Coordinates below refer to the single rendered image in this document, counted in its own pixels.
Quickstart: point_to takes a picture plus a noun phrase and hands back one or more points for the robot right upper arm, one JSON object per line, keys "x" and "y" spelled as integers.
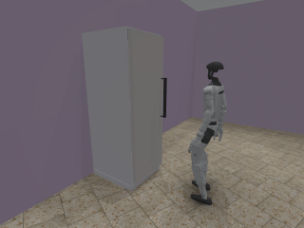
{"x": 224, "y": 103}

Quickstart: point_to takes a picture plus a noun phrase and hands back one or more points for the robot left upper arm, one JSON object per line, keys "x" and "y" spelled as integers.
{"x": 208, "y": 93}

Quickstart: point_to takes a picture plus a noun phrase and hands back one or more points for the left robot hand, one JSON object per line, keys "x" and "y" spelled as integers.
{"x": 197, "y": 144}

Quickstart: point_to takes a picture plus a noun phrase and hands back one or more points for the fridge door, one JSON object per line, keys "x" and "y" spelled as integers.
{"x": 145, "y": 54}

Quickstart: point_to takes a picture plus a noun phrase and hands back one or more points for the right robot hand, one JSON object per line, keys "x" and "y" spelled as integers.
{"x": 219, "y": 134}

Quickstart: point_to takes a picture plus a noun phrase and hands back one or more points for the left robot forearm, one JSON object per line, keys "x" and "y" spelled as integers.
{"x": 204, "y": 124}

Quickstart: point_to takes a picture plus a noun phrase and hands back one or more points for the handle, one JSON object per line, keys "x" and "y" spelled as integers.
{"x": 164, "y": 96}

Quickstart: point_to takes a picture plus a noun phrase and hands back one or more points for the humanoid robot torso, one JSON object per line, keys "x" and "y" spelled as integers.
{"x": 213, "y": 126}

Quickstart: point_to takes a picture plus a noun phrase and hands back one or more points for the right robot thigh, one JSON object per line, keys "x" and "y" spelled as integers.
{"x": 204, "y": 155}

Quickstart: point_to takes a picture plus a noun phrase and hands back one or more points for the right robot forearm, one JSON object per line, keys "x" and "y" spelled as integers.
{"x": 221, "y": 117}

